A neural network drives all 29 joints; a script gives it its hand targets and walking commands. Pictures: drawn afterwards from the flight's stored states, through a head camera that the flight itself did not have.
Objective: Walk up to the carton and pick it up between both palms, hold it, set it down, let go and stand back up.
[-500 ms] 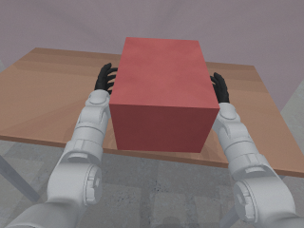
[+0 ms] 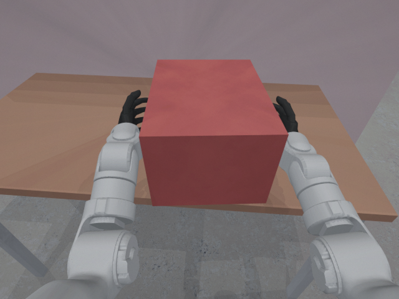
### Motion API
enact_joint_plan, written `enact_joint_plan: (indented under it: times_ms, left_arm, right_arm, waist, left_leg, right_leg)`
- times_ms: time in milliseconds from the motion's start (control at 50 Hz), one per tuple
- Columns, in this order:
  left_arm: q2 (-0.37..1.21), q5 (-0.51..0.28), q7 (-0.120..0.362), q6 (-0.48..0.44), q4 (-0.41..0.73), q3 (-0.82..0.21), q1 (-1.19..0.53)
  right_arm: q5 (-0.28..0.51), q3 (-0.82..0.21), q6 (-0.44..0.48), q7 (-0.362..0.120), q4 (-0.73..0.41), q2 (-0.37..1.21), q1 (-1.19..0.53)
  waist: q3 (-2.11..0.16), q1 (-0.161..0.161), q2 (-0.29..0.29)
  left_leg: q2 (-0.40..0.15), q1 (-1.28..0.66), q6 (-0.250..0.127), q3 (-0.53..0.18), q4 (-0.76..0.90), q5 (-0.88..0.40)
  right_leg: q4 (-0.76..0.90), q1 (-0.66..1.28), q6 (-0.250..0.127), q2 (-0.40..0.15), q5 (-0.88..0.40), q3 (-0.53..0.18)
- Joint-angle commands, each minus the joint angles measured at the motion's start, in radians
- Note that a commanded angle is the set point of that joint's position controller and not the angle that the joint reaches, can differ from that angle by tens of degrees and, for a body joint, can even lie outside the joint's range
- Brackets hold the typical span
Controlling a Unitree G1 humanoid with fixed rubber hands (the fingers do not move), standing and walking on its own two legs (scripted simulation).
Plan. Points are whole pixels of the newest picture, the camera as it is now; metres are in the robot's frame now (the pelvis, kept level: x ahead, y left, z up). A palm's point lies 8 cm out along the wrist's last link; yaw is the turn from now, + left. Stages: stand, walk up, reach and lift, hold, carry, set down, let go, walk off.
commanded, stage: reach and lift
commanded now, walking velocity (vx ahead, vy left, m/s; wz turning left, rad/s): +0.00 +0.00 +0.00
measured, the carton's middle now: (206, 124) +0.43 -0.01 +0.16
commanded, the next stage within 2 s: hold in 0.92 s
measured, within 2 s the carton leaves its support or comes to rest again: neither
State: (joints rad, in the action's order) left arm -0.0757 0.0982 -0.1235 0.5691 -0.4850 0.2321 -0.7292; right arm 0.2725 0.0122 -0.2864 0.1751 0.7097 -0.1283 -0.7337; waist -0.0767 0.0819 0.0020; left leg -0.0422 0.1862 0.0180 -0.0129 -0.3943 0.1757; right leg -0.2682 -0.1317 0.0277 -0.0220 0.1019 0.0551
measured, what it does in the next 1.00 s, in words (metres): stands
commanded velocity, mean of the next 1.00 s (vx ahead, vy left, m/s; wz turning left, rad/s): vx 0.00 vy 0.00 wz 0.00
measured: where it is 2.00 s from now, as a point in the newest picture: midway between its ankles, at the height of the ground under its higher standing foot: outside the picture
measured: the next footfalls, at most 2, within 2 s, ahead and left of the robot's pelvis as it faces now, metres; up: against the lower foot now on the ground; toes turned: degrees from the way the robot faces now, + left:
none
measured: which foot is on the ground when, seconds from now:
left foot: down 0.00-1.00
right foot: down 0.00-1.00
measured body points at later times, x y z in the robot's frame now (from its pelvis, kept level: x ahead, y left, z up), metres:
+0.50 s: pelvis +0.01 +0.00 +0.00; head -0.04 +0.02 +0.45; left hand +0.41 +0.16 +0.20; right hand +0.40 -0.16 +0.20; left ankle +0.02 +0.13 -0.75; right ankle +0.03 -0.14 -0.75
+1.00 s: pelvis +0.02 +0.00 +0.00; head -0.05 +0.01 +0.45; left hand +0.41 +0.15 +0.22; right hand +0.40 -0.17 +0.22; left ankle +0.02 +0.13 -0.75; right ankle +0.03 -0.14 -0.75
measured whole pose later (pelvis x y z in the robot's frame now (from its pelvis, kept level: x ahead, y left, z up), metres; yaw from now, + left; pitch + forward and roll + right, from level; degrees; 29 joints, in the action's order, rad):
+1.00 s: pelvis +0.02 +0.00 +0.00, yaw +0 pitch -2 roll -2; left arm -0.06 0.12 -0.09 0.75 -0.34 0.30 -0.75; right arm 0.34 0.00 -0.51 0.23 0.57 -0.16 -0.78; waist -0.12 0.09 -0.01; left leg -0.04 0.16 0.02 -0.05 -0.40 0.20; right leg -0.26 -0.10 0.03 -0.01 0.13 0.03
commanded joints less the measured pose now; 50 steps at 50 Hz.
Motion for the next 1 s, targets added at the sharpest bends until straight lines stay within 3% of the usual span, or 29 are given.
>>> enact_joint_plan:
  times_ms: [0,20,120,260,400,420,540,600,720,820,900,980]
  left_arm:
    - [0.774,-0.17,0.149,-0.053,0.321,-0.528,-0.836]
    - [0.762,-0.159,0.151,-0.062,0.3,-0.5,-0.845]
    - [0.722,-0.143,0.167,-0.052,0.255,-0.467,-0.816]
    - [0.702,-0.117,0.193,-0.011,0.271,-0.455,-0.79]
    - [0.716,-0.138,0.198,0.001,0.349,-0.494,-0.812]
    - [0.722,-0.139,0.196,0.004,0.354,-0.494,-0.805]
    - [0.751,-0.165,0.175,0.02,0.435,-0.554,-0.816]
    - [0.746,-0.162,0.173,0.038,0.446,-0.55,-0.803]
    - [0.719,-0.133,0.182,0.074,0.4,-0.505,-0.817]
    - [0.722,-0.148,0.185,0.082,0.402,-0.506,-0.823]
    - [0.688,-0.13,0.196,0.088,0.353,-0.452,-0.829]
    - [0.679,-0.129,0.204,0.093,0.356,-0.446,-0.854]
  right_arm:
    - [0.111,-0.376,0.011,-0.115,-0.564,0.723,-1.066]
    - [0.094,-0.384,0.018,-0.111,-0.575,0.757,-1.082]
    - [0.092,-0.381,-0.014,-0.096,-0.56,0.767,-1.062]
    - [0.102,-0.34,-0.065,-0.079,-0.463,0.722,-0.967]
    - [0.14,-0.348,-0.088,-0.075,-0.517,0.702,-0.955]
    - [0.147,-0.36,-0.086,-0.076,-0.545,0.701,-0.972]
    - [0.181,-0.386,-0.102,-0.077,-0.619,0.68,-0.975]
    - [0.199,-0.402,-0.116,-0.077,-0.64,0.669,-0.977]
    - [0.191,-0.366,-0.152,-0.084,-0.562,0.654,-0.973]
    - [0.212,-0.38,-0.154,-0.078,-0.617,0.667,-1.028]
    - [0.211,-0.384,-0.17,-0.066,-0.595,0.688,-1.048]
    - [0.222,-0.385,-0.181,-0.054,-0.584,0.704,-1.06]
  waist:
    - [-0.594,-0.005,-0.024]
    - [-0.582,-0.029,-0.001]
    - [-0.566,-0.031,0.006]
    - [-0.489,0.021,-0.028]
    - [-0.509,0.049,-0.063]
    - [-0.525,0.039,-0.058]
    - [-0.572,0.048,-0.089]
    - [-0.572,0.03,-0.085]
    - [-0.501,0.022,-0.071]
    - [-0.564,0.015,-0.063]
    - [-0.539,-0.005,-0.016]
    - [-0.533,-0.004,-0.022]
  left_leg:
    - [0.094,-0.176,0.007,-0.014,0.012,-0.238]
    - [0.101,-0.134,-0.003,-0.026,0.017,-0.196]
    - [0.11,-0.119,-0.019,-0.021,0.034,-0.134]
    - [0.111,-0.146,0.01,-0.024,0.044,-0.161]
    - [0.107,-0.191,0.047,-0.041,0.02,-0.265]
    - [0.108,-0.196,0.047,-0.043,0.015,-0.277]
    - [0.095,-0.254,0.075,-0.06,-0.023,-0.388]
    - [0.092,-0.253,0.072,-0.057,-0.023,-0.394]
    - [0.088,-0.21,0.059,-0.048,0.013,-0.299]
    - [0.093,-0.224,0.055,-0.044,-0.01,-0.341]
    - [0.103,-0.187,0.026,-0.034,0.011,-0.277]
    - [0.107,-0.168,0.021,-0.03,0.014,-0.266]
  right_leg:
    - [-0.013,0.153,-0.004,0.104,-0.158,-0.025]
    - [-0.016,0.152,0.012,0.093,-0.129,-0.034]
    - [-0.015,0.171,0.02,0.082,-0.139,-0.05]
    - [-0.009,0.182,0.021,0.085,-0.176,-0.041]
    - [-0.015,0.187,0.019,0.1,-0.237,-0.025]
    - [-0.016,0.188,0.019,0.103,-0.244,-0.023]
    - [-0.025,0.159,0.006,0.122,-0.279,-0.016]
    - [-0.024,0.154,0.006,0.124,-0.273,-0.019]
    - [-0.006,0.142,-0.001,0.117,-0.188,-0.027]
    - [-0.014,0.176,0.006,0.118,-0.264,-0.033]
    - [-0.009,0.199,0.019,0.11,-0.264,-0.041]
    - [-0.014,0.217,0.021,0.107,-0.284,-0.047]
